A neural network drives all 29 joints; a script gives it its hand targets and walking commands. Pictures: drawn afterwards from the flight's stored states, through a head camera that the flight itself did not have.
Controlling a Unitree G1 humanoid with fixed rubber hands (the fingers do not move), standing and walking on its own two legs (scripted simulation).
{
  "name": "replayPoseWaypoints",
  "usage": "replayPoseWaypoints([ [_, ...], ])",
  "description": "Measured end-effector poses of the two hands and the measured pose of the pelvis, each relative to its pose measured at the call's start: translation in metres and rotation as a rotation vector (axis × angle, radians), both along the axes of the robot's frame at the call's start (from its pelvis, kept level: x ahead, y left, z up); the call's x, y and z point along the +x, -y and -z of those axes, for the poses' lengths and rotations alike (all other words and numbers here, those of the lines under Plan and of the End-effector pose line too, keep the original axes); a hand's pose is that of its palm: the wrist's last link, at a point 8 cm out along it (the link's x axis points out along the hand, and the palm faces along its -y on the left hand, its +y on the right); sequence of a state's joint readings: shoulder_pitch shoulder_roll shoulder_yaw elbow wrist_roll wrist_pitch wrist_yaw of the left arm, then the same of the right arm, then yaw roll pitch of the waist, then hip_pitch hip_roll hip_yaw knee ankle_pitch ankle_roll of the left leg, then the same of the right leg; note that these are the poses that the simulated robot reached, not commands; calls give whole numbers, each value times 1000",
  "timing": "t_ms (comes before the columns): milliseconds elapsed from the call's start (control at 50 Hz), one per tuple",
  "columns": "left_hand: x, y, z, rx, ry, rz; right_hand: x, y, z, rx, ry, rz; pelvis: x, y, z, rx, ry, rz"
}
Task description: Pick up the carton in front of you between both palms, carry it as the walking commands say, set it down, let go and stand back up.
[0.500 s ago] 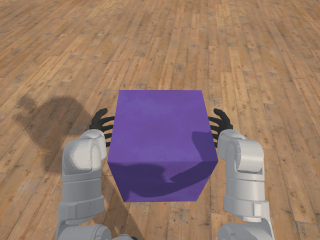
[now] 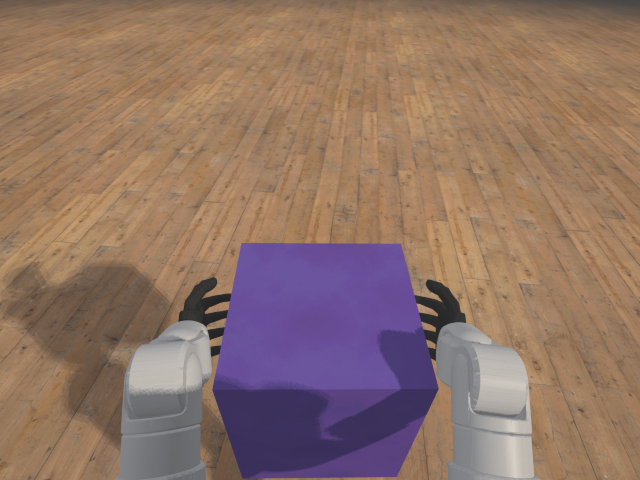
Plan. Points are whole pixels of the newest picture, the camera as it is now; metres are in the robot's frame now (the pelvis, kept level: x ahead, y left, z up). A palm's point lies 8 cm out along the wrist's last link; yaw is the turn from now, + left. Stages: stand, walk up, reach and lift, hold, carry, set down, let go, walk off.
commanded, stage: carry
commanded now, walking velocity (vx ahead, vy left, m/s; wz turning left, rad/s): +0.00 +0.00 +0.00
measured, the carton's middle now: (320, 362) +0.28 +0.00 +0.02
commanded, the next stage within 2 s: hold in 1.88 s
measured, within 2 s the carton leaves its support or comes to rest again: neither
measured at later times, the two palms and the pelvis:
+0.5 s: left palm (197, 357) +0.24 +0.14 +0.09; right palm (457, 354) +0.24 -0.16 +0.09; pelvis -0.02 -0.01 +0.00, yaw +0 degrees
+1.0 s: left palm (198, 392) +0.21 +0.14 +0.07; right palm (460, 388) +0.21 -0.16 +0.07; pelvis -0.05 -0.01 +0.00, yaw +0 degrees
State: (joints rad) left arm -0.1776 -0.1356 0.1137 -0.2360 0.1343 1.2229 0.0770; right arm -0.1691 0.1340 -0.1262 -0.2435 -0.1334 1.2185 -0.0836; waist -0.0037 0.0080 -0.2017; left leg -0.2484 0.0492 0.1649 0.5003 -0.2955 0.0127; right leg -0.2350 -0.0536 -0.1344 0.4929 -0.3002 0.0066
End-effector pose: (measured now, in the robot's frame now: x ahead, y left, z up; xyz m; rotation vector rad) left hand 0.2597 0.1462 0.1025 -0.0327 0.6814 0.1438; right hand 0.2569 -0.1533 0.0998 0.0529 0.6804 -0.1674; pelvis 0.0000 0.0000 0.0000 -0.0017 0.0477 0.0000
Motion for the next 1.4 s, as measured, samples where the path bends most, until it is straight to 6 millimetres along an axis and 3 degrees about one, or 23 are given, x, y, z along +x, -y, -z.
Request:
replayPoseWaypoints([
  [220, -1, 2, 13, -5, -28, -16, 4, 3, 11, -8, -28, -17, 1, 7, 5, 2, 1, -4],
  [660, -32, 8, 9, -4, -27, -13, -27, 8, 7, -10, -27, -15, -28, 11, 2, 2, 15, -5],
  [940, -47, 9, 33, 23, -52, 5, -42, 9, 30, -36, -52, -35, -45, 13, 1, 1, 16, -4],
  [1160, -46, 8, 52, 54, -31, 28, -41, 8, 49, -69, -31, -61, -54, 13, 2, 0, 15, -4],
  [1400, -30, 7, 68, 70, 7, 35, -25, 7, 65, -83, 6, -71, -62, 12, 2, 1, 14, -5],
])
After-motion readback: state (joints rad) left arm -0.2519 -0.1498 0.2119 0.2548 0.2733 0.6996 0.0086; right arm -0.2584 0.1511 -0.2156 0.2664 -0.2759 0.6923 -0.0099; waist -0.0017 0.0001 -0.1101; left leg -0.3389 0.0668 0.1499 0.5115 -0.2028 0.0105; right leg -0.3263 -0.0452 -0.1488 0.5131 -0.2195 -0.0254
